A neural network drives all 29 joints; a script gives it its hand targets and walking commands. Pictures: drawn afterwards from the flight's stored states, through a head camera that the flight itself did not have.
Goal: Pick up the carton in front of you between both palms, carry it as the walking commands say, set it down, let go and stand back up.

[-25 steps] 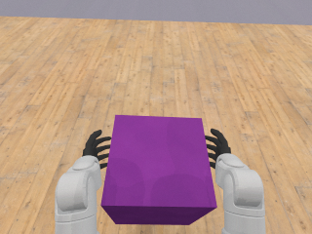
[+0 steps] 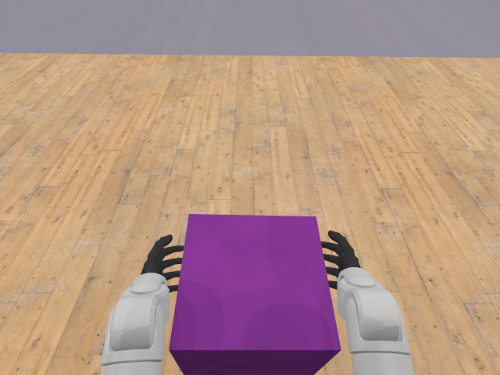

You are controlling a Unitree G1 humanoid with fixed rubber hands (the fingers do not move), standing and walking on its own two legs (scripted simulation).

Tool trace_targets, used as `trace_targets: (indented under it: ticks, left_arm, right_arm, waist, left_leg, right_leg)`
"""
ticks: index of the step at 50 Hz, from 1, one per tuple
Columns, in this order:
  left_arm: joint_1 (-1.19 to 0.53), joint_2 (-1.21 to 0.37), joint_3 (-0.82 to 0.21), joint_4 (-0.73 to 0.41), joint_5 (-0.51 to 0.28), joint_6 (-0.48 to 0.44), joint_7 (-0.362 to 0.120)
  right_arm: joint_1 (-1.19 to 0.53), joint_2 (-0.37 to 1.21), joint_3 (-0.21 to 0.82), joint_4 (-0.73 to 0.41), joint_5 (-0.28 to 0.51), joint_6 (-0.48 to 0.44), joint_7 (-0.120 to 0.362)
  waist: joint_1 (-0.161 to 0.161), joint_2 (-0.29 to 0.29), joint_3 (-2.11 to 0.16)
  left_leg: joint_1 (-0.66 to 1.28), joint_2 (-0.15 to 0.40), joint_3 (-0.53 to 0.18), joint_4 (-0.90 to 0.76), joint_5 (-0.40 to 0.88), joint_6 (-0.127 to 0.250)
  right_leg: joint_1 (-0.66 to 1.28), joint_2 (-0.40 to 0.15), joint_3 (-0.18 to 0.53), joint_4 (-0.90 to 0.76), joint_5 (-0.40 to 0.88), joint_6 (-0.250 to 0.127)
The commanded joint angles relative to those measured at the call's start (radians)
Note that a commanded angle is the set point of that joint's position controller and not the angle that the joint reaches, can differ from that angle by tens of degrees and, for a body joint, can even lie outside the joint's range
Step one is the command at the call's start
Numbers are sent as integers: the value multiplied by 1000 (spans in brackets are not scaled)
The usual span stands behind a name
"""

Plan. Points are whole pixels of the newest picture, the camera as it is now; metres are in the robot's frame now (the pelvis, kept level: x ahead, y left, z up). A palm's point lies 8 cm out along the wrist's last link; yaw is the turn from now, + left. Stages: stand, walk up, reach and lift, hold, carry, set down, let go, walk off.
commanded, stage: carry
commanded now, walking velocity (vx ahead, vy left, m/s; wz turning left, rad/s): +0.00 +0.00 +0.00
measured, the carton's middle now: (250, 304) +0.27 +0.00 -0.04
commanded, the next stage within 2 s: hold in 1.18 s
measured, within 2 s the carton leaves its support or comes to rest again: neither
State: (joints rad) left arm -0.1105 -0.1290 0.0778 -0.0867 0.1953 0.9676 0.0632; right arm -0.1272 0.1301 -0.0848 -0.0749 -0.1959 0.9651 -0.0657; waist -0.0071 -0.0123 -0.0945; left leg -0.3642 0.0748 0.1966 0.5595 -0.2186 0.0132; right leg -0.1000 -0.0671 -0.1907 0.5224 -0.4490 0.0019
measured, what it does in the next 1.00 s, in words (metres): shifts its weight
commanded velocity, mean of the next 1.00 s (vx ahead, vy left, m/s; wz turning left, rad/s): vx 0.00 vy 0.00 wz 0.00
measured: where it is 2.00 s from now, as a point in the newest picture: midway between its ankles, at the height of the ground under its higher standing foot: outside the picture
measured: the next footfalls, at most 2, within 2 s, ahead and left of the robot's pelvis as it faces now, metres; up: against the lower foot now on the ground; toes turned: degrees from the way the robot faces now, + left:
none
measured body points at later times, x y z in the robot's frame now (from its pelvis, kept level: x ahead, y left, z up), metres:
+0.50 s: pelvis -0.04 +0.00 +0.00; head -0.05 +0.00 +0.45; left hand +0.26 +0.15 +0.03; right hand +0.26 -0.16 +0.04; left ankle +0.04 +0.12 -0.73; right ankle -0.11 -0.09 -0.73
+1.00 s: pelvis -0.05 -0.01 +0.00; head -0.07 -0.01 +0.45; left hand +0.25 +0.14 +0.03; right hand +0.25 -0.16 +0.03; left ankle +0.04 +0.12 -0.73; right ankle -0.11 -0.09 -0.73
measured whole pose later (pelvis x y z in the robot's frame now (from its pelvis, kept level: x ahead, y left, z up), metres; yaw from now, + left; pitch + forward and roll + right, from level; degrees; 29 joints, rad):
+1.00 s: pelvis -0.05 -0.01 +0.00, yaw +0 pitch +1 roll +0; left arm -0.20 -0.14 0.15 0.16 0.24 0.74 0.04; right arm -0.22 0.14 -0.17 0.17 -0.24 0.73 -0.04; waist 0.00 -0.01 -0.07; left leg -0.41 0.10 0.18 0.50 -0.11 0.00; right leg -0.19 -0.04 -0.20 0.57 -0.40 -0.03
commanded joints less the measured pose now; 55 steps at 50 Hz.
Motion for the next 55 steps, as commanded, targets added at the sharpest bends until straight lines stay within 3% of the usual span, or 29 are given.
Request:
trace_targets:
  ticks: [1, 9, 14, 20, 30, 55]
  left_arm:
    - [-449, -866, -570, -30, -302, -96, -255]
    - [-555, -884, -418, 198, -194, -272, -269]
    - [-607, -941, -409, 262, -180, -337, -283]
    - [-568, -962, -483, 196, -221, -302, -280]
    - [-559, -925, -490, 147, -227, -274, -271]
    - [-556, -924, -482, 159, -225, -273, -272]
  right_arm:
    - [-435, 865, 583, -16, 306, -95, 263]
    - [-512, 879, 415, 217, 186, -266, 274]
    - [-561, 935, 402, 282, 169, -333, 288]
    - [-522, 959, 475, 219, 213, -297, 290]
    - [-508, 925, 478, 178, 217, -269, 281]
    - [-501, 931, 470, 200, 214, -266, 281]
  waist:
    - [6, -4, -202]
    - [6, 6, -179]
    - [7, 10, -201]
    - [9, 11, -235]
    - [7, 11, -215]
    - [9, 5, -218]
  left_leg:
    - [194, 87, -84, -30, 361, 24]
    - [184, 88, -93, -67, 263, 19]
    - [192, 87, -98, -77, 254, 17]
    - [196, 92, -97, -70, 299, 18]
    - [175, 93, -97, -75, 273, 14]
    - [158, 92, -87, -72, 271, 4]
  right_leg:
    - [-63, -103, 54, -81, 442, -3]
    - [-110, -97, 74, -110, 294, -16]
    - [-110, -94, 80, -105, 266, -21]
    - [-100, -93, 75, -80, 307, -21]
    - [-127, -95, 82, -82, 285, -25]
    - [-129, -99, 88, -74, 330, -32]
